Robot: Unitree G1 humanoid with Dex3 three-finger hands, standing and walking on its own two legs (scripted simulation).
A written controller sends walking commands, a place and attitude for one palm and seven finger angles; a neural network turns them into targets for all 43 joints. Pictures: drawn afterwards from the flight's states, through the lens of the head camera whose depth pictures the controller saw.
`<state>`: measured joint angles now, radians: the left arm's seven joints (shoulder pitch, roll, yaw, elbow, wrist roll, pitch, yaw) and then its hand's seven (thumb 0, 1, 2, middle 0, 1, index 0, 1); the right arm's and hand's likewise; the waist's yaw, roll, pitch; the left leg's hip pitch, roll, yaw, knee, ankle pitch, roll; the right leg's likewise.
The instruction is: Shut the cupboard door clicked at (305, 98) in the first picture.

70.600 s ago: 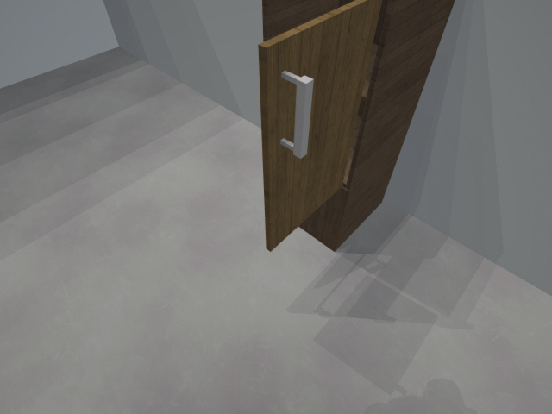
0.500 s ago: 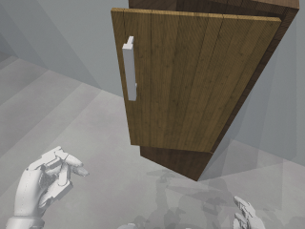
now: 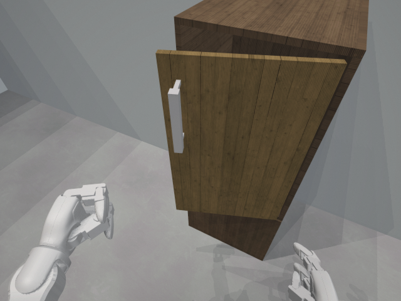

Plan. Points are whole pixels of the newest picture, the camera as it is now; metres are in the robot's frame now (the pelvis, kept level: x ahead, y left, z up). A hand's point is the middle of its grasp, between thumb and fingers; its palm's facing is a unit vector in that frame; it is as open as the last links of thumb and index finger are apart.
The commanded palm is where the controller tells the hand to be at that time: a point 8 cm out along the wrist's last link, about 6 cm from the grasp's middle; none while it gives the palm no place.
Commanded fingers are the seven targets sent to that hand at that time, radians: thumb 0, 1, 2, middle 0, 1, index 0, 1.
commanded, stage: raise the hand and make a fist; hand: left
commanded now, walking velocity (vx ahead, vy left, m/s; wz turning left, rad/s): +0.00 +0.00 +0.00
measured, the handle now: (178, 118) +0.47 +0.10 +0.13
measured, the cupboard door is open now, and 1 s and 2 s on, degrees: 20 20 20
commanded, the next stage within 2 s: bring the fist close to the handle in 0.46 s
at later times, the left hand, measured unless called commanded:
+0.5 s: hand (104, 204) +0.23 +0.18 +0.14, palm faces +0.05 -1.00 -0.07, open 3.1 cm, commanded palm +0.20 +0.23 +0.14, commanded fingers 0.00 0.90 0.90 -1.30 -1.50 -1.30 -1.50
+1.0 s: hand (149, 187) +0.28 +0.12 +0.13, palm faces -0.06 -1.00 -0.03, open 3.1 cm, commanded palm +0.26 +0.17 +0.14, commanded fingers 0.00 0.90 0.90 -1.30 -1.50 -1.30 -1.50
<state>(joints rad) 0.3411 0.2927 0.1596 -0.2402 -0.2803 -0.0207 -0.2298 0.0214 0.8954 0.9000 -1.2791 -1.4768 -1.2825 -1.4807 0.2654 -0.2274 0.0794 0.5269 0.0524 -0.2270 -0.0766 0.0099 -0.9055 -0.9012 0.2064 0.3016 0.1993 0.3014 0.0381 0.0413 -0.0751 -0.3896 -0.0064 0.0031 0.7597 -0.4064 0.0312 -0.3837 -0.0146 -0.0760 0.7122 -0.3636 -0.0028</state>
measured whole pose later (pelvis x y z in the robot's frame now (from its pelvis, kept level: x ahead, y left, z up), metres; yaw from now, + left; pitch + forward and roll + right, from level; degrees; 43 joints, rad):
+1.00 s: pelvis +0.00 -0.01 +0.01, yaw -1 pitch +0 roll +0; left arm 0.09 0.20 0.07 -0.09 -0.22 0.04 -0.13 0.02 0.90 0.90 -1.30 -1.50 -1.30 -1.50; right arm 0.25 -0.24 0.06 0.60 0.05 -0.22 -0.07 0.01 -0.91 -0.90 0.20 0.30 0.20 0.30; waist 0.01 0.04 -0.04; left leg -0.28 0.00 0.02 0.62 -0.34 0.02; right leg -0.31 -0.01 -0.05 0.63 -0.32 -0.02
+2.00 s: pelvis +0.00 -0.03 +0.02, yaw -2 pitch +0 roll +0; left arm -0.27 0.13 0.02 0.28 -0.15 0.00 0.03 0.02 0.90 0.90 -1.30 -1.50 -1.30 -1.50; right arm 0.24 -0.25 0.02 0.61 0.05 -0.04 -0.04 0.01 -0.91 -0.90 0.20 0.30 0.20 0.30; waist 0.00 0.04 -0.02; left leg -0.27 0.02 0.03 0.58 -0.32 0.00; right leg -0.30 0.01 -0.05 0.59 -0.30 -0.04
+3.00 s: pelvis -0.02 +0.00 +0.00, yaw -1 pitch +9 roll +0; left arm -0.97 0.25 0.09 1.12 -0.16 -0.26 -0.18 0.02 0.90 0.90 -1.30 -1.50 -1.31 -1.50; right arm 0.35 -0.27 0.02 0.72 0.03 -0.11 -0.03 0.01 -0.91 -0.90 0.20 0.30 0.20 0.30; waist -0.12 0.02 -0.03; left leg -0.53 -0.02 0.04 0.70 -0.33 0.03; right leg -0.56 -0.02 -0.04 0.71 -0.30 -0.01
